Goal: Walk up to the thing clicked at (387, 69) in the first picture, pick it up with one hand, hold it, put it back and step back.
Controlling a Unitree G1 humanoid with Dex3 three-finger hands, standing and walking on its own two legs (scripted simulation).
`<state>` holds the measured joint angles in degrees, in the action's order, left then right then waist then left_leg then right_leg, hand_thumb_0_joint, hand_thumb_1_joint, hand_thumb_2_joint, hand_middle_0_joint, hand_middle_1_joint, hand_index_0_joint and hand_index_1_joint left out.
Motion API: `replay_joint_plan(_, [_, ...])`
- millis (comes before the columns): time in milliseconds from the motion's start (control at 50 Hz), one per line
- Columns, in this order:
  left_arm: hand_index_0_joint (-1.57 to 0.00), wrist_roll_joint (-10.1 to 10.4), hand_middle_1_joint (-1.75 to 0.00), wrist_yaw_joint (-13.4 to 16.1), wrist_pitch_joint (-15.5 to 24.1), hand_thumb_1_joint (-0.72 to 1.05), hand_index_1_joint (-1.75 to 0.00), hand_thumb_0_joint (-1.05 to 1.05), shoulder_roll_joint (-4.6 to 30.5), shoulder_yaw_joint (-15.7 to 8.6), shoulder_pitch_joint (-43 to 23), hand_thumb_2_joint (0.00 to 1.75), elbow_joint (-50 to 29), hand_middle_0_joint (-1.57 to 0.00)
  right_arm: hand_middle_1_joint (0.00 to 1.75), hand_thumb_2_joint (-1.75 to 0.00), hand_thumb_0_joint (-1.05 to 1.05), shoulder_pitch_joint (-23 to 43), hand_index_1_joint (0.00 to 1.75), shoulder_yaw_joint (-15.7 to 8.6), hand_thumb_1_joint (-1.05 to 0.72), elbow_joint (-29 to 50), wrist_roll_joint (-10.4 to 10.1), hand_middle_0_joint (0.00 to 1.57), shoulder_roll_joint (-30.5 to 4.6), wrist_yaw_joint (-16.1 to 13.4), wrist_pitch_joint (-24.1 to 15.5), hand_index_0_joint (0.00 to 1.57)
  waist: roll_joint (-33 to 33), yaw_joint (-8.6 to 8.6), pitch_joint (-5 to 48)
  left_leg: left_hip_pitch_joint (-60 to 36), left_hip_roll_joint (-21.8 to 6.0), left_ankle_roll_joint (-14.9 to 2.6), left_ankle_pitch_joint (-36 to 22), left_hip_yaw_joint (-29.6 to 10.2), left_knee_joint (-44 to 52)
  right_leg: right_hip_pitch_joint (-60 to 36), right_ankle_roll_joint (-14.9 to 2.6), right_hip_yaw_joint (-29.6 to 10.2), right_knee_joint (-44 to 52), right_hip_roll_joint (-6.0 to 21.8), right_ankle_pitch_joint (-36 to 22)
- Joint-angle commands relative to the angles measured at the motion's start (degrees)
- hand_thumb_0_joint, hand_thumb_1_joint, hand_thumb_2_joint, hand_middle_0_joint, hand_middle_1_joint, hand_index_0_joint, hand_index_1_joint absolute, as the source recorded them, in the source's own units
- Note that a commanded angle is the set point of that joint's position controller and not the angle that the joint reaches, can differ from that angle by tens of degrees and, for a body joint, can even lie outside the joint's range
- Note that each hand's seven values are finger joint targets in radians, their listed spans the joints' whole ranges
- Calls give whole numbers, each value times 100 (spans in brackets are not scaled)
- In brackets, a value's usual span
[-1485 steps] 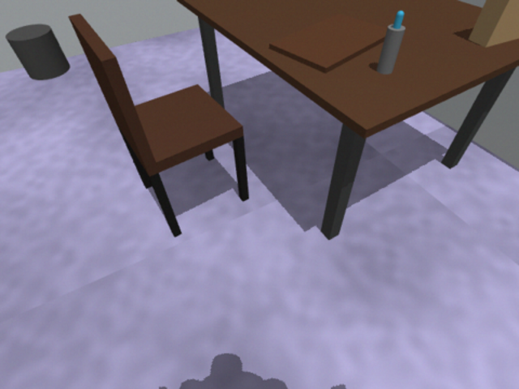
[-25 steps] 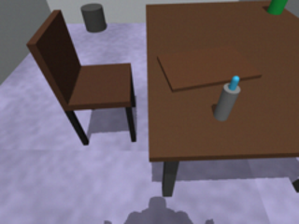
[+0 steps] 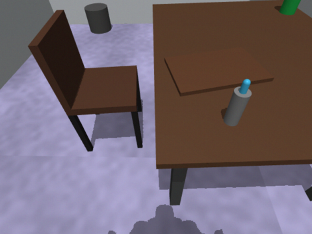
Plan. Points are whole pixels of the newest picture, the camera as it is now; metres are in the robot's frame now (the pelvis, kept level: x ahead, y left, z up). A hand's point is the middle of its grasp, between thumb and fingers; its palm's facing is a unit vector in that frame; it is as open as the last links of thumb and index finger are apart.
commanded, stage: stand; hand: right
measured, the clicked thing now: (238, 102) +0.50 -0.24 +0.03
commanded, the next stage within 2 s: step back in 0.34 s
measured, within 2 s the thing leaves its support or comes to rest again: neither
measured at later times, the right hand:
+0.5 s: hand out of the picture +0.06 -0.27 -0.16, palm faces -0.02 +0.93 -0.36, open 7.3 cm
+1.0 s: hand out of the picture -0.05 -0.23 -0.15, palm faces -0.06 +0.90 -0.42, open 7.3 cm
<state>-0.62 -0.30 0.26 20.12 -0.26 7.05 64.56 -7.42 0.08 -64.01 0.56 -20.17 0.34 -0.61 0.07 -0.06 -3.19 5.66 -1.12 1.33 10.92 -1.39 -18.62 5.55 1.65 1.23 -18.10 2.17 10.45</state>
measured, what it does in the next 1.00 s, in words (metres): walks backwards: left foot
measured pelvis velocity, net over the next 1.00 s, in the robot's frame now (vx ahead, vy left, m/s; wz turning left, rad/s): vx -0.12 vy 0.04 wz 0.01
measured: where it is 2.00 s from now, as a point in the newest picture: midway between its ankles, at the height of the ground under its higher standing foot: outside the picture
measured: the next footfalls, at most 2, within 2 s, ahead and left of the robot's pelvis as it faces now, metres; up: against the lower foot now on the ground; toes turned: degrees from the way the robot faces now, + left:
left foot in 0.78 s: -0.07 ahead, +0.14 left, +0.00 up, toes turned +1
right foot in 1.18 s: -0.15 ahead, -0.09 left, +0.00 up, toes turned +0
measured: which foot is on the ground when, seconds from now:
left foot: down 0.00-0.56, up 0.58-0.76, down 0.78-1.00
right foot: down 0.00-0.80, up 0.82-1.00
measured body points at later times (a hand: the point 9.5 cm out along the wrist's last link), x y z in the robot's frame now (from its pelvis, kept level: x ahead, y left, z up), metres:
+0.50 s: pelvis -0.03 -0.01 -0.01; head +0.02 +0.00 +0.43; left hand +0.06 +0.31 -0.14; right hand +0.06 -0.32 -0.14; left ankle -0.01 +0.13 -0.75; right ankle -0.01 -0.14 -0.75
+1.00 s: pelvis -0.12 +0.04 -0.02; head -0.05 +0.07 +0.42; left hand -0.01 +0.35 -0.16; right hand -0.05 -0.27 -0.13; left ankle -0.11 +0.14 -0.75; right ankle -0.15 -0.11 -0.67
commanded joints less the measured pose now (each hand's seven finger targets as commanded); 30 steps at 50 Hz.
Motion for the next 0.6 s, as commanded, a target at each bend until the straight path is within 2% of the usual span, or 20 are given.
replay_joint_plan(0, [-20, 4, -30, 79, 125, 90, -30, 0, 1230, -216, -164, 90, -367, -20, 30, -90, 0, 181, 30, -229, -90, 303, -3, 20, -1221, -100, -112, 20, -39, 21, 457, 61, -612, -208, -1071, -382, 252, -146, -251, -407, 202, 591, -889])
replay_joint_plan(140, [-20, 5, -30, 85, 136, 90, -30, 0, 1239, -221, -173, 90, -350, -20, 30, -90, 0, 181, 30, -226, -90, 296, -4, 20, -1189, -88, -104, 20, 16, 10, 409, 124, -601, -217, -988, -391, 266, -222, -247, -402, 211, 600, -891])
replay_joint_plan(200, [-20, 11, -30, 73, 111, 90, -30, 0, 1227, -225, -121, 90, -323, -20, 30, -90, 0, 165, 30, -226, -90, 283, -2, 20, -1204, -87, -97, 20, -59, 22, 296, 200, -574, -216, -648, -409, 385, -90, -249, -393, 268, 566, -528])
replay_joint_plan(240, [-20, -6, -30, 77, 118, 90, -30, 0, 1215, -223, -139, 90, -332, -20, 30, -90, 0, 181, 30, -236, -90, 302, 0, 20, -1214, -84, -97, 20, -27, 26, 333, 189, -587, -220, -707, -425, 354, -115, -251, -375, 254, 562, -517])
replay_joint_plan(280, [-20, 0, -30, 71, 122, 90, -30, 0, 1221, -228, -145, 90, -328, -20, 30, -90, 0, 144, 30, -228, -90, 288, -1, 20, -1203, -82, -97, 20, -26, 6, 266, 239, -569, -224, -529, -422, 371, -77, -244, -408, 299, 572, -461])
replay_joint_plan(300, [-20, -8, -30, 72, 124, 90, -30, 0, 1237, -230, -132, 90, -342, -20, 30, -90, 0, 195, 30, -240, -90, 312, 2, 20, -1222, -87, -95, 20, 6, 25, 357, 112, -599, -229, -652, -423, 327, -70, -258, -399, 254, 577, -509])
replay_joint_plan(320, [-20, 94, -30, 99, 60, 90, -30, 0, 1556, -492, -235, 90, -517, -20, 30, -90, 0, 302, 30, -380, -90, 401, -36, 20, -1545, -49, 8, 20, 2, 53, -234, 570, -524, -410, -1708, -540, -249, 314, -297, -406, -310, 470, -1427])
replay_joint_plan(360, [-20, 122, -30, 133, 21, 90, -30, 0, 1434, -506, -56, 90, -667, -20, 30, -90, 0, 195, 30, -428, -90, 558, -108, 20, -1519, -47, 54, 20, -200, 23, 351, 425, -650, -608, -2475, -499, -535, 56, -393, -246, -803, 383, -1717])
replay_joint_plan(380, [-20, 123, -30, 140, 3, 90, -30, 0, 1367, -519, -19, 90, -734, -20, 30, -90, 0, 215, 30, -459, -90, 650, -116, 20, -1517, -38, 78, 20, -248, 25, 528, 401, -693, -695, -2575, -539, -626, 93, -416, -162, -987, 310, -1637])
replay_joint_plan(420, [-20, 102, -30, 127, -71, 90, -30, 0, 1282, -511, -105, 90, -932, -20, 30, -90, 0, 227, 30, -538, -90, 816, -106, 20, -1604, -36, 135, 20, -396, -18, 725, 538, -771, -863, -2288, -646, -705, 167, -463, -171, -1310, 204, -1206])
replay_joint_plan(460, [-20, 63, -30, 126, -111, 90, -30, 0, 1314, -514, -109, 90, -1040, -20, 30, -90, 0, 305, 30, -584, -90, 975, -93, 20, -1604, -31, 212, 20, -395, -10, 690, 789, -708, -928, -1751, -682, -927, 362, -575, -327, -1413, 277, -839])
replay_joint_plan(480, [-20, 55, -30, 120, -120, 90, -30, 0, 1350, -538, -23, 90, -1076, -20, 30, -90, 0, 340, 30, -586, -90, 1048, -98, 20, -1551, -27, 246, 20, -314, 39, 706, 876, -604, -895, -1366, -645, -1182, 456, -687, -467, -1337, 405, -748])
replay_joint_plan(500, [-20, 34, -30, 115, -119, 90, -30, 0, 1475, -585, -4, 90, -1113, -20, 30, -90, 0, 338, 30, -590, -90, 1117, -101, 20, -1476, -29, 275, 20, -90, 65, 740, 996, -371, -790, -957, -519, -1650, 482, -906, -721, -1129, 688, -878])
replay_joint_plan(520, [-20, 15, -30, 114, -117, 90, -30, 0, 1656, -639, 21, 90, -1150, -20, 30, -90, 0, 351, 30, -579, -90, 1168, -100, 20, -1403, -26, 308, 20, 276, 129, 669, 1157, 40, -596, -323, -281, -2303, 642, -1198, -1210, -690, 1136, -1043])
replay_joint_plan(540, [-20, -26, -30, 121, -101, 90, -30, 0, 1870, -691, -185, 90, -1267, -20, 30, -90, 0, 251, 30, -561, -90, 1198, -98, 20, -1249, -18, 345, 20, 1065, 119, 588, 1320, 572, -400, 1123, 38, -3413, 833, -1621, -1885, -167, 1846, -1357])
replay_joint_plan(560, [-20, -121, -30, 148, -72, 90, -30, 0, 2014, -727, -315, 90, -1437, -20, 30, -90, 0, 126, 30, -570, -90, 1282, -31, 20, -1268, -23, 396, 20, 1279, 137, 509, 1566, 509, -383, 2209, -346, -4360, 1122, -2003, -2357, -4, 2341, -1495])
replay_joint_plan(580, [-20, -123, -30, 158, -68, 90, -30, 0, 1918, -727, -520, 90, -1528, -20, 30, -90, 0, -54, 30, -589, -90, 1255, -58, 20, -1336, -18, 431, 20, 901, 10, 408, 1488, 417, -375, 2189, -678, -4801, 1430, -1935, -1962, -110, 2210, -1412])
